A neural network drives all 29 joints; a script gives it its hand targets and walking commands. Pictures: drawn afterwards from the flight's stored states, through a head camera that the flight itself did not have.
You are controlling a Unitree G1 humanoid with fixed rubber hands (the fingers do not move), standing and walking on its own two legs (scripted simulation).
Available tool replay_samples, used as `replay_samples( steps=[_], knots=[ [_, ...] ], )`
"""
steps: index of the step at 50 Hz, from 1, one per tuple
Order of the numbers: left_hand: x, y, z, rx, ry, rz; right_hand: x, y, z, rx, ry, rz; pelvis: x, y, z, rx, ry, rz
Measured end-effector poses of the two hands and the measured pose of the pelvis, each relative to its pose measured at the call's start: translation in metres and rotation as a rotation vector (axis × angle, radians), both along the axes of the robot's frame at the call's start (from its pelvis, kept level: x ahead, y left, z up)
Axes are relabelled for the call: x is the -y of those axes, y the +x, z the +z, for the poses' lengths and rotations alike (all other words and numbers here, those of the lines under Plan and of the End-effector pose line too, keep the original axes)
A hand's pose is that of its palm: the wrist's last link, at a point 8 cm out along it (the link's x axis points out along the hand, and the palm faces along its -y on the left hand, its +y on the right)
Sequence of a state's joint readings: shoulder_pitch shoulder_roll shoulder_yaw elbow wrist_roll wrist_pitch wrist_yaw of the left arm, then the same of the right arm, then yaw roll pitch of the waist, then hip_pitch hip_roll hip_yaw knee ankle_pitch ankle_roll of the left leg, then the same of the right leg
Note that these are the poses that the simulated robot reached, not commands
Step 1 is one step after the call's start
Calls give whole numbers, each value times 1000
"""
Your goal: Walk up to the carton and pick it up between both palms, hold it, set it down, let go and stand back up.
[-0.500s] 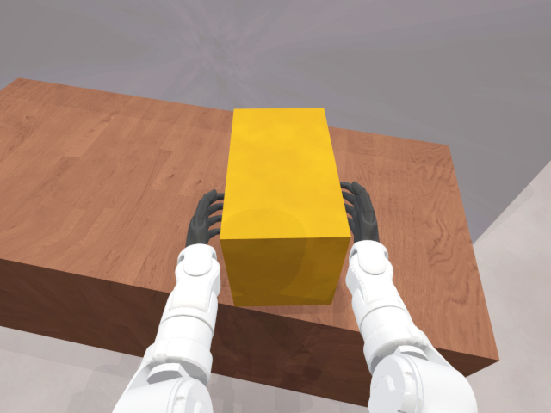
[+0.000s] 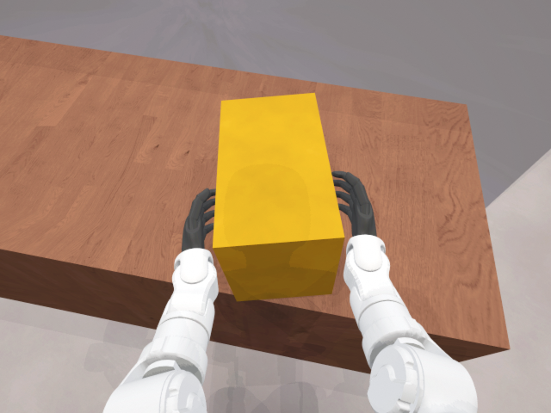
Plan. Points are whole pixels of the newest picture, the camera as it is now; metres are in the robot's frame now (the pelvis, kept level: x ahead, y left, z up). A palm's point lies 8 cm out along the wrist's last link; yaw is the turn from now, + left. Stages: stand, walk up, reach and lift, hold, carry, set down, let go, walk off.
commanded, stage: set down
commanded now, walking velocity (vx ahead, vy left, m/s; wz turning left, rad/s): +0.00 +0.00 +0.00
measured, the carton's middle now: (276, 196) +0.47 -0.02 -0.02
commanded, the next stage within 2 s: none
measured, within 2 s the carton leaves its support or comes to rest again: rests again in 0.42 s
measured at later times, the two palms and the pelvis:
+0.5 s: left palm (204, 243) +0.40 +0.10 -0.04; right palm (356, 232) +0.40 -0.15 -0.03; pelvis +0.01 +0.01 -0.01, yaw +0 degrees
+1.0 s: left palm (199, 229) +0.41 +0.11 -0.01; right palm (360, 226) +0.41 -0.16 -0.02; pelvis -0.01 +0.02 -0.01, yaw -2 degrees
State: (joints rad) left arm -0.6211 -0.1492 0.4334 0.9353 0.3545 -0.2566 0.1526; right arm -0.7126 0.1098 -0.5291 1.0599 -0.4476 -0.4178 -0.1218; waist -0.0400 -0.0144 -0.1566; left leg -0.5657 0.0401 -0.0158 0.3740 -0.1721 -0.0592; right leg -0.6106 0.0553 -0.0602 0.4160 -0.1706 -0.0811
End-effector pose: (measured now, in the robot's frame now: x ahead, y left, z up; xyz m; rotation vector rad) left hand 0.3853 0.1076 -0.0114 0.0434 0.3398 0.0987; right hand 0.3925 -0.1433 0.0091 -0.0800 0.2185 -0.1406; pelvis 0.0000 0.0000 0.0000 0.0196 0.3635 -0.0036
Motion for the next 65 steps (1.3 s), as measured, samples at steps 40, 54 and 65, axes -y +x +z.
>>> replay_samples(
  steps=[40,54,65],
  knots=[
    [6,9,-34,26,-18,8,9,6,-42,-50,-15,26,-15,-3,-12,-197,-14,-21],
    [-2,35,29,187,5,-31,15,25,-13,-5,31,36,-27,-13,-15,-198,-20,-38],
    [-24,36,86,82,4,0,51,41,75,24,54,-12,-38,-25,-4,-61,-34,-80]
  ],
)
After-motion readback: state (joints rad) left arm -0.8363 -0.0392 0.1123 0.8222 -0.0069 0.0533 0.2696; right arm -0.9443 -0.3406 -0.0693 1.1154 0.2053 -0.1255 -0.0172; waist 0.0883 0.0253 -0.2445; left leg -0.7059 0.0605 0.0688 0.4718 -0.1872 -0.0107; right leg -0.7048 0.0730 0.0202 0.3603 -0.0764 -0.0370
